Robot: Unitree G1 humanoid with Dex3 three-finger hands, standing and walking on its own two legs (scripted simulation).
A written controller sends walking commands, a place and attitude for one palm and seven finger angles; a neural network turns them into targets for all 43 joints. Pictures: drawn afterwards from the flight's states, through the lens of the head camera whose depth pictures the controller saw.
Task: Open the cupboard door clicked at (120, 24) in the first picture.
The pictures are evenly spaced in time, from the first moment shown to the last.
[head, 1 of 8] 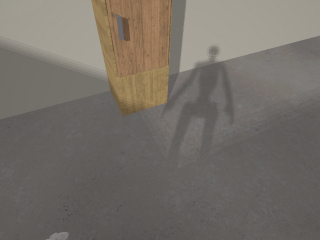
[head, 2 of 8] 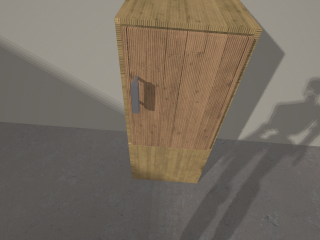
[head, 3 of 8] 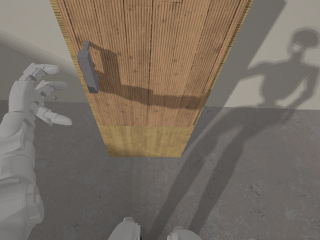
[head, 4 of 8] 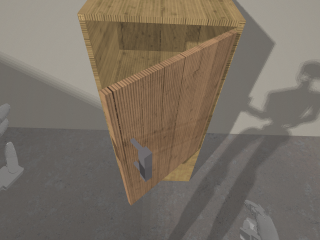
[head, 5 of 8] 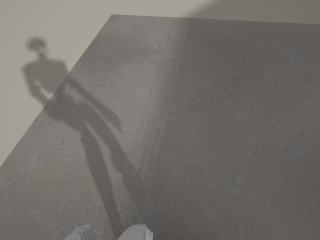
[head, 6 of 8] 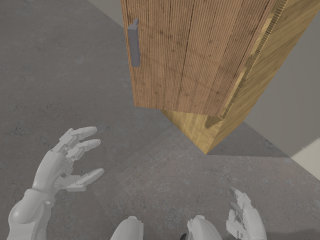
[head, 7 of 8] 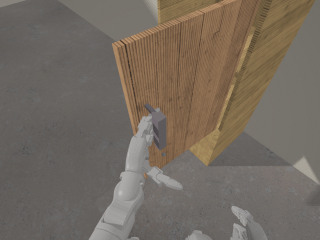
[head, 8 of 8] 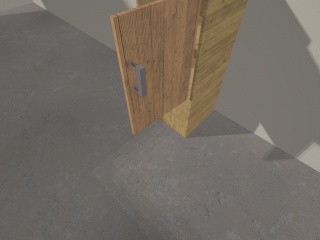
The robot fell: no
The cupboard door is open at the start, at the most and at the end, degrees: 0 85 85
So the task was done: yes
